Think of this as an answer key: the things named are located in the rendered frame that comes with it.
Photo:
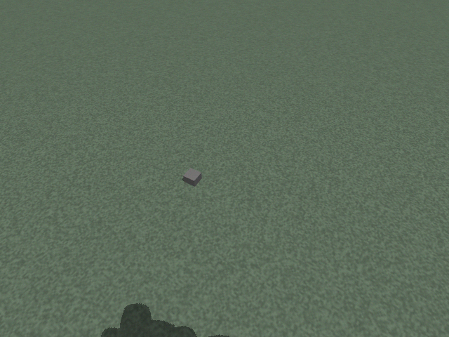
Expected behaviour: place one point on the small box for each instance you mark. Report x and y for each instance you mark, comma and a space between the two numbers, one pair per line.
192, 177

